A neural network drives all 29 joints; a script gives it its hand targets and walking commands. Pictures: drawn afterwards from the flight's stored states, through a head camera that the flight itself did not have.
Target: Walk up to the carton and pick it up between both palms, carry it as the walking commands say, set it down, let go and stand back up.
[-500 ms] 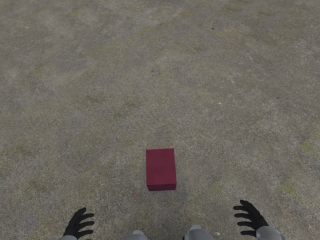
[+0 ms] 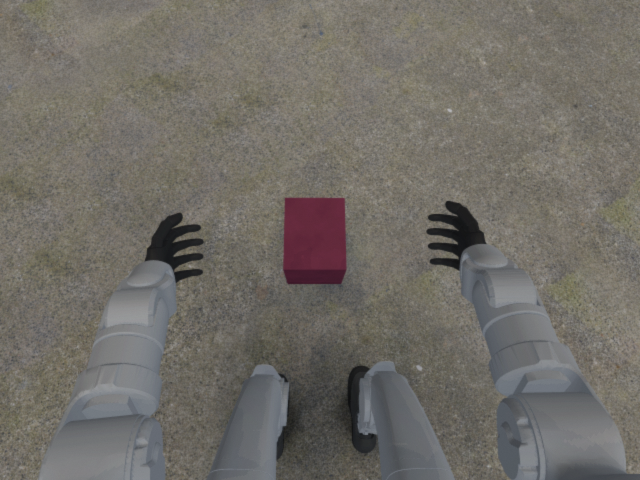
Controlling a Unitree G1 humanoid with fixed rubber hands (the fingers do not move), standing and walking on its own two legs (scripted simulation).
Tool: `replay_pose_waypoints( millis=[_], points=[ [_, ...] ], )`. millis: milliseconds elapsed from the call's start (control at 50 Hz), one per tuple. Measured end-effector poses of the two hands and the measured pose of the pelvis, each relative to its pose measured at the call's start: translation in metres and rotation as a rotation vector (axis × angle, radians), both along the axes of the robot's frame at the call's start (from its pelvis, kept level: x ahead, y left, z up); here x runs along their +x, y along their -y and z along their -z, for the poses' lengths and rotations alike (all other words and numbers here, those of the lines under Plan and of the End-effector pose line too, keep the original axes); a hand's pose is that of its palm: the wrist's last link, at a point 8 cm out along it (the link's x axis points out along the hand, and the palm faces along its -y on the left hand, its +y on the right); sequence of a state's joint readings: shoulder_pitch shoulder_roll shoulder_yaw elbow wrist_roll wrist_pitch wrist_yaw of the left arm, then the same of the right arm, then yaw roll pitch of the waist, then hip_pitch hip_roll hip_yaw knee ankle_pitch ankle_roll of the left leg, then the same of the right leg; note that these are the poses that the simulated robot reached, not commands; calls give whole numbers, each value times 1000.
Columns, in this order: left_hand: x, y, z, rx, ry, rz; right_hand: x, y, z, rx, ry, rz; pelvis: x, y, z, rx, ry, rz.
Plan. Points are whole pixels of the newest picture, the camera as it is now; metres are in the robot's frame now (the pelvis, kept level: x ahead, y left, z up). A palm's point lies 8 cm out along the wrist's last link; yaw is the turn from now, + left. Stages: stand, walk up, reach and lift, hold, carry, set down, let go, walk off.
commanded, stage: reach and lift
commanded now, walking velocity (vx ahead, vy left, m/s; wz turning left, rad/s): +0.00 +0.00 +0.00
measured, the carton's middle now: (314, 243) +0.56 +0.02 -0.59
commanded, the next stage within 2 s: none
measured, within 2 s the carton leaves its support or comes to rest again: neither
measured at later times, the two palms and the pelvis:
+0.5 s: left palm (196, 177) +0.51 +0.20 -0.12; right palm (436, 172) +0.52 -0.16 -0.12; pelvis +0.03 +0.01 -0.01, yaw -1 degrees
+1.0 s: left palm (208, 181) +0.53 +0.19 -0.18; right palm (418, 175) +0.55 -0.15 -0.17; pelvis +0.03 +0.01 -0.04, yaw +1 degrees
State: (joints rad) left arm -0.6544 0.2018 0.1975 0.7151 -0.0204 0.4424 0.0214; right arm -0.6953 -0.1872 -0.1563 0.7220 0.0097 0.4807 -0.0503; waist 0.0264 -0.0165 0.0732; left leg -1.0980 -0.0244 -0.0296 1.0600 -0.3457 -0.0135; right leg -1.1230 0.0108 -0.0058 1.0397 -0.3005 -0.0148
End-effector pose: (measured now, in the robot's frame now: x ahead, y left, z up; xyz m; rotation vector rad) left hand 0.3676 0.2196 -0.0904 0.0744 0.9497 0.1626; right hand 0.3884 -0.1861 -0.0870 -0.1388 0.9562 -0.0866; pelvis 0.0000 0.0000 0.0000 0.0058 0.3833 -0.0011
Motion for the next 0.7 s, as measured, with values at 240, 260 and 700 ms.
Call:
replay_pose_waypoints(
  millis=[240,260,700],
  points=[
    [60,16,25,2,85,-13,54,-11,29,-4,100,34,2,-7,8,7,-169,15],
    [66,15,25,5,104,-16,61,-11,29,-4,115,38,3,-8,9,7,-181,17],
    [178,25,49,-14,309,14,168,-32,51,56,318,57,37,-10,14,-5,-437,-6]
  ],
)
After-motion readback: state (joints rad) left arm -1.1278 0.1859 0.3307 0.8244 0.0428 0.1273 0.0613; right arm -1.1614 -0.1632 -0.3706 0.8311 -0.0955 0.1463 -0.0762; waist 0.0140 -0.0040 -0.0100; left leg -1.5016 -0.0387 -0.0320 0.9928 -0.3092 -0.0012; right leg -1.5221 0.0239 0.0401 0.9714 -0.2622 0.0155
